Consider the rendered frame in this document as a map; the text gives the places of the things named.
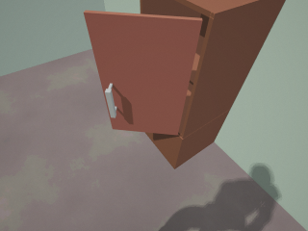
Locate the handle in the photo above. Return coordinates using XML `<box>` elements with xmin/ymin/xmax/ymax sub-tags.
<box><xmin>105</xmin><ymin>83</ymin><xmax>117</xmax><ymax>118</ymax></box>

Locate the cupboard door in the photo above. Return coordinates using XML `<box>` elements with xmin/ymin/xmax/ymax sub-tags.
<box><xmin>84</xmin><ymin>10</ymin><xmax>203</xmax><ymax>136</ymax></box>

